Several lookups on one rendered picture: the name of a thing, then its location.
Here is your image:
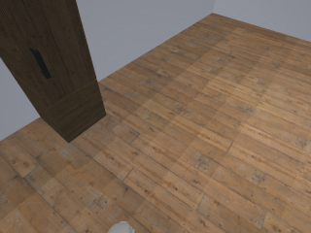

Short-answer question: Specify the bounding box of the cupboard door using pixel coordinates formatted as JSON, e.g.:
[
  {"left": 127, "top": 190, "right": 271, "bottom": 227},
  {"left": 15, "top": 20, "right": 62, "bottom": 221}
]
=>
[{"left": 0, "top": 0, "right": 95, "bottom": 104}]

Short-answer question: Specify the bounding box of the left robot thigh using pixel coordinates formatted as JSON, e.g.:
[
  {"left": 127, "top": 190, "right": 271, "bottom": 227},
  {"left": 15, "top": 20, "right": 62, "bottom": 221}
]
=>
[{"left": 107, "top": 222, "right": 135, "bottom": 233}]

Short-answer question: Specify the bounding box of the handle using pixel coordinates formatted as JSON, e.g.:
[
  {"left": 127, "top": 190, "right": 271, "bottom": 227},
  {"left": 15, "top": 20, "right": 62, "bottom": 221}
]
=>
[{"left": 29, "top": 48, "right": 52, "bottom": 79}]

